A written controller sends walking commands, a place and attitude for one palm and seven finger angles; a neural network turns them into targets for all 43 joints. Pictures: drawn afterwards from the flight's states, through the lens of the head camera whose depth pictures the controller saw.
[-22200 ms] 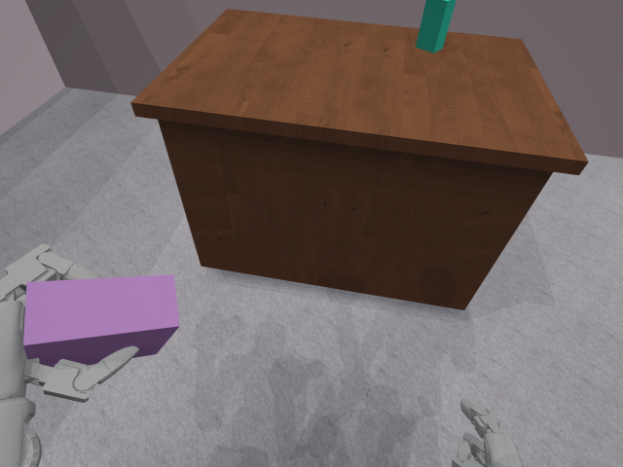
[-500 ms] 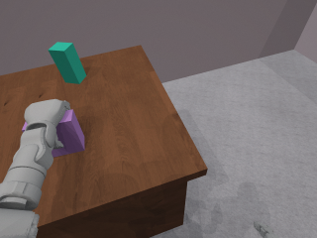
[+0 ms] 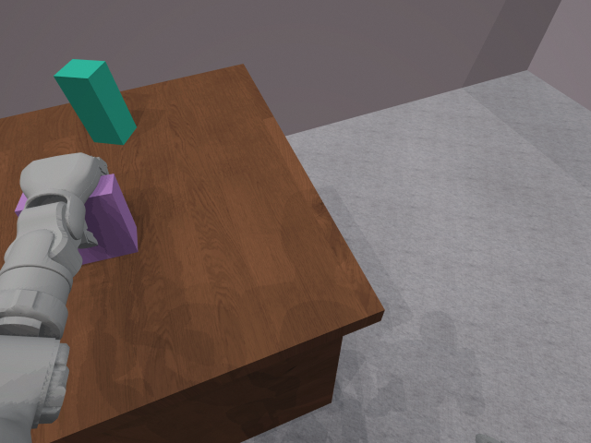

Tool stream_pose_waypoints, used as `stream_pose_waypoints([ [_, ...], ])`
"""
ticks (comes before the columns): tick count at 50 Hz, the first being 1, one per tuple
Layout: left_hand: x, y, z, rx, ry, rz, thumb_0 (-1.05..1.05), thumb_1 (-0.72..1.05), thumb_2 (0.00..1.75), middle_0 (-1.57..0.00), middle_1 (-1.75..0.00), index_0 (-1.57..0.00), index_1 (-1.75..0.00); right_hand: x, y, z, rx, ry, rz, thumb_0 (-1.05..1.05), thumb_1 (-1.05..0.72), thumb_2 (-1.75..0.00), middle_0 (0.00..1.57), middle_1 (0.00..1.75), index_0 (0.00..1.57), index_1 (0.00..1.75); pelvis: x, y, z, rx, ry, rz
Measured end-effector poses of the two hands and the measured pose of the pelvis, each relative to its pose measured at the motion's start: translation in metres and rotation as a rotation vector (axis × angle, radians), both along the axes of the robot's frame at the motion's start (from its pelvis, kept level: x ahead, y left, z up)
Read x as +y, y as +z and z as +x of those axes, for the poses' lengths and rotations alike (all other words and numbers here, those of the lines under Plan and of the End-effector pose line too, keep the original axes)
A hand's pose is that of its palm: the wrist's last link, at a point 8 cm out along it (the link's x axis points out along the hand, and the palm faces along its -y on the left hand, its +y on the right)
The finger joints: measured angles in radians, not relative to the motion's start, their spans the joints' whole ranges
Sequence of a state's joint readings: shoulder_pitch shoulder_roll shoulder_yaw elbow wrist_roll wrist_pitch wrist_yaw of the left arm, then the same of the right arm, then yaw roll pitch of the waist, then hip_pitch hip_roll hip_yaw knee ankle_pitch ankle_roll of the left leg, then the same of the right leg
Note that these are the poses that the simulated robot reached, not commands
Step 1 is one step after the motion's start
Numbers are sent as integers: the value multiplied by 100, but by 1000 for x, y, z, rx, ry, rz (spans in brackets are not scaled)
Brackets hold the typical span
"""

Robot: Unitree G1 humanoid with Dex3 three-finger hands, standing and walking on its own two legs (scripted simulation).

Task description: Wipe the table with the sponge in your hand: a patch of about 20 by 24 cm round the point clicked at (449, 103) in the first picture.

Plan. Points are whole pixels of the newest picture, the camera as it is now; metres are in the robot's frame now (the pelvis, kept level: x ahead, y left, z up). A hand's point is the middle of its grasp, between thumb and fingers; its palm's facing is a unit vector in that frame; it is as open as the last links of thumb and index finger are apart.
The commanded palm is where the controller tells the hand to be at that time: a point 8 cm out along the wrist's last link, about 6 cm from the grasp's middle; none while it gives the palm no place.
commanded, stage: slide across to the middle lane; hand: left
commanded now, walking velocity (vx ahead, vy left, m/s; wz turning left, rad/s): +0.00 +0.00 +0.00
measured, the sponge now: (89, 231) +0.39 +0.33 +0.06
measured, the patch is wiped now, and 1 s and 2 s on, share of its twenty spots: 0.40 0.45 0.50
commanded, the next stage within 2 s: wipe back along the middle lane in 0.64 s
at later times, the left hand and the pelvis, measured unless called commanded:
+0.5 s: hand (110, 191) +0.43 +0.30 +0.10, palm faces -0.05 +0.00 -1.00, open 9.5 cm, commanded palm +0.42 +0.28 +0.15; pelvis +0.02 +0.02 +0.01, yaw +0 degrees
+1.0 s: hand (126, 195) +0.43 +0.27 +0.10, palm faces -0.01 -0.02 -1.00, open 9.5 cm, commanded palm +0.39 +0.25 +0.14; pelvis +0.05 +0.01 +0.01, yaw +1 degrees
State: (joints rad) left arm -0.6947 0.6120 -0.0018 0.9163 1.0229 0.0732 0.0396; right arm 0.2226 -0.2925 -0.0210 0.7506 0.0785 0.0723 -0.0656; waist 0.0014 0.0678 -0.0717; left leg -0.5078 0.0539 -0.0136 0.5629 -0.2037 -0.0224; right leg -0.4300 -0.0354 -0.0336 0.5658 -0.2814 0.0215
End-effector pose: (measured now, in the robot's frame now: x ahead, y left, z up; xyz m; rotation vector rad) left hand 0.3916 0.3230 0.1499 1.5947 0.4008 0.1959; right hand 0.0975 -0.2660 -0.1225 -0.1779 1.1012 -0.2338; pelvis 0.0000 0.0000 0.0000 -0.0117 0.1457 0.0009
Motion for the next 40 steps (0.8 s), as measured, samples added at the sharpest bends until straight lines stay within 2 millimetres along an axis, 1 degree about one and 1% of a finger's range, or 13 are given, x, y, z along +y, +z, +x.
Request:
stream_pose_waypoints([
  [3, 1, 0, 6, -1, -6, 4, 2, -55, 116, -83, -136, -84, -136, -1, 0, -5, 15, -13, -4, 1, -91, -90, 20, 30, 21, 30, 2, 0, 2, 9, -5, -2],
  [7, 0, -1, 8, -8, -21, 15, 2, -55, 116, -83, -136, -84, -137, 0, 0, -8, 36, -26, -4, 1, -91, -90, 20, 30, 20, 30, 5, 1, 7, 7, -9, -4],
  [12, 0, -1, 6, -32, -20, 5, 2, -55, 116, -82, -137, -83, -137, 8, 0, -1, 43, -21, 3, 1, -91, -90, 20, 30, 20, 30, 9, 3, 12, -6, -3, -2],
  [15, -3, 1, 8, -46, -23, 6, 1, -55, 116, -82, -137, -83, -138, 14, 1, 10, 28, -4, 10, 1, -91, -90, 20, 30, 20, 30, 12, 4, 14, -13, 4, 0],
  [18, -8, 4, 12, -66, -25, -8, 1, -54, 116, -82, -137, -83, -138, 22, 2, 25, -1, 15, 19, 1, -91, -90, 20, 30, 20, 30, 14, 5, 16, -17, 8, 1],
  [25, -32, 3, 26, -83, -50, -26, 0, -52, 115, -81, -138, -82, -138, 39, 11, 66, -94, 58, 51, 1, -91, -90, 20, 30, 20, 30, 17, 6, 24, -20, 5, 3],
  [29, -41, 3, 31, -96, -37, -32, 0, -52, 115, -81, -138, -81, -139, 45, 15, 85, -128, 82, 66, 1, -91, -90, 20, 30, 20, 30, 17, 6, 29, -17, 5, 5],
  [34, -46, 1, 35, -88, -11, -34, 0, -52, 114, -80, -138, -81, -139, 47, 17, 100, -140, 102, 74, 1, -91, -90, 20, 30, 21, 30, 15, 6, 35, -16, 8, 5],
  [40, -48, 1, 34, -87, 0, -33, 0, -51, 114, -80, -138, -80, -139, 40, 17, 105, -129, 104, 70, 1, -91, -90, 20, 30, 21, 30, 12, 6, 41, -18, 11, 5],
])
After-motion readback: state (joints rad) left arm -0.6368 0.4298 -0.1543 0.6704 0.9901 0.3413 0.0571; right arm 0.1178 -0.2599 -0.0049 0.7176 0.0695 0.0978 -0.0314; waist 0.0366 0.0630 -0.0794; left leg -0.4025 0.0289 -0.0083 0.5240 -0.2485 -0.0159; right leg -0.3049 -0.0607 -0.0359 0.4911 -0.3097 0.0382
